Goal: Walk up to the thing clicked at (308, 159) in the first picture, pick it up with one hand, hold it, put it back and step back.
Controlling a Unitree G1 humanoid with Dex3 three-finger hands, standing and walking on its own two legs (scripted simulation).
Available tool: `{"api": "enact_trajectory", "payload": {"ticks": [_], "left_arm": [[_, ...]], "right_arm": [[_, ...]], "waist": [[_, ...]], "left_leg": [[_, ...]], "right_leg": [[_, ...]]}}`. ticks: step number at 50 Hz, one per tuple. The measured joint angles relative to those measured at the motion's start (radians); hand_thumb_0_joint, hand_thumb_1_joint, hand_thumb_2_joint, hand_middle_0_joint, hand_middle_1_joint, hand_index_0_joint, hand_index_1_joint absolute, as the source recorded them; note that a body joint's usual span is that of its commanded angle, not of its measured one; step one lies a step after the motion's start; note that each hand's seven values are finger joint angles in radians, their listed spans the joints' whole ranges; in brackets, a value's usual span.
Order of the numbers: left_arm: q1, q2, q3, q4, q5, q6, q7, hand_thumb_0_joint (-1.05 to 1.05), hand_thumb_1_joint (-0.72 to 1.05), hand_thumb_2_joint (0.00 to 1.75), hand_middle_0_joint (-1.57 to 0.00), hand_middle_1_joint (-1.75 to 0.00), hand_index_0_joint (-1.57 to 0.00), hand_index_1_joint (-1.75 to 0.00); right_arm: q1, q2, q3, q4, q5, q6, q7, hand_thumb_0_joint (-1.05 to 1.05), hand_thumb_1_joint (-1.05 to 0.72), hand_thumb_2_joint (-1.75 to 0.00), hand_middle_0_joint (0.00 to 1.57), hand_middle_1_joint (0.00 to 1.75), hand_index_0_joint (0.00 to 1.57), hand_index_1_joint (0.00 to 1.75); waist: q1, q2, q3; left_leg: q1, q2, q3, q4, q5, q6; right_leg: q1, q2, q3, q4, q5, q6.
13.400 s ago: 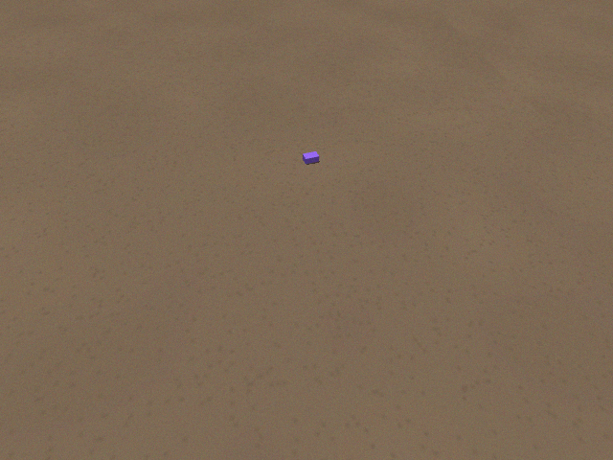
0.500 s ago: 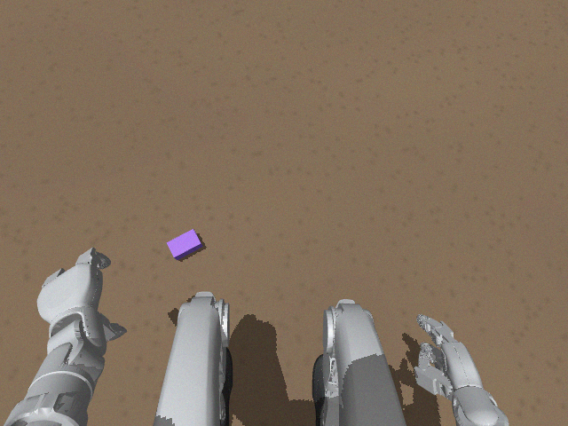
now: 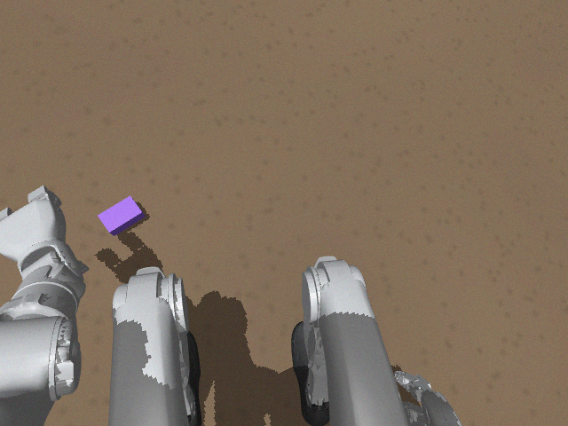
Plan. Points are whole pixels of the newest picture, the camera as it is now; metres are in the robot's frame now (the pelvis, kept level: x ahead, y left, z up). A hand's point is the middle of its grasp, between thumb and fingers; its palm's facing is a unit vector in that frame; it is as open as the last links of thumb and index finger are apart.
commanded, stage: rise first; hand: left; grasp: from above
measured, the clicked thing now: (122, 215) +0.48 +0.28 -0.37
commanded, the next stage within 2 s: none
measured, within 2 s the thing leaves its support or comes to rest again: neither
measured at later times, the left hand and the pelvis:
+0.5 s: hand (79, 232) +0.41 +0.30 -0.23, palm faces -0.31 -0.29 -0.91, open 12.6 cm; pelvis +0.01 +0.00 -0.06, yaw -1 degrees
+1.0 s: hand (86, 227) +0.42 +0.30 -0.25, palm faces -0.30 -0.30 -0.91, open 12.7 cm; pelvis +0.01 +0.00 -0.07, yaw -3 degrees
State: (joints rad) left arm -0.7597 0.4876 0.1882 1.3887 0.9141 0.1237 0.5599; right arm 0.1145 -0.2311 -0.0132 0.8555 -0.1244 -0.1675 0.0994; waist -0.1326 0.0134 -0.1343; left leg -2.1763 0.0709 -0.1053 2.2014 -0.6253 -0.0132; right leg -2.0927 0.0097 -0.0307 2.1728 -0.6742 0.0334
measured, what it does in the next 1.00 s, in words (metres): lowers itself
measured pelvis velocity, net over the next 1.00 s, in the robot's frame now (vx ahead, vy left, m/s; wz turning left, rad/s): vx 0.01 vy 0.00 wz -0.06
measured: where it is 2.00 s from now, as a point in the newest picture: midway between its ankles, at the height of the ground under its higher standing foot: (250, 396)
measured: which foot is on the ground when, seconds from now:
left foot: down 0.00-1.00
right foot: down 0.00-1.00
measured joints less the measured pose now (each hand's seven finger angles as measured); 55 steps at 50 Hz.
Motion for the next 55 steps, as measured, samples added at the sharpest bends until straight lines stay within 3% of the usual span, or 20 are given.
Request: {"api": "enact_trajectory", "payload": {"ticks": [9,27,55], "left_arm": [[-0.092,0.04,0.042,0.106,-0.001,0.022,0.012,0.0,-0.29,0.81,-0.34,-0.79,-0.33,-0.8],[-0.137,0.088,0.101,0.143,0.024,-0.028,0.012,0.0,-0.28,0.78,-0.33,-0.81,-0.33,-0.81],[-0.16,0.144,0.106,0.186,0.042,-0.037,0.027,0.0,-0.28,0.76,-0.33,-0.81,-0.33,-0.81]], "right_arm": [[0.007,-0.018,0.011,0.013,-0.023,-0.03,0.053,0.01,-0.89,-0.9,0.21,0.3,0.2,0.3],[0.0,-0.031,0.023,0.02,-0.043,-0.053,0.128,0.0,-0.9,-0.9,0.2,0.3,0.2,0.3],[0.006,-0.055,0.054,0.006,-0.052,-0.061,0.174,0.0,-0.91,-0.9,0.2,0.3,0.2,0.3]], "waist": [[-0.032,0.007,0.015],[-0.033,-0.001,0.084],[-0.064,-0.019,0.113]], "left_leg": [[-0.069,0.0,-0.01,0.07,-0.006,0.002],[-0.149,0.001,-0.037,0.186,-0.027,-0.015],[-0.177,0.002,-0.07,0.246,-0.039,-0.013]], "right_leg": [[-0.065,0.007,-0.001,0.066,-0.004,0.006],[-0.155,0.021,-0.01,0.182,-0.019,0.001],[-0.169,0.034,-0.032,0.215,-0.018,0.01]]}}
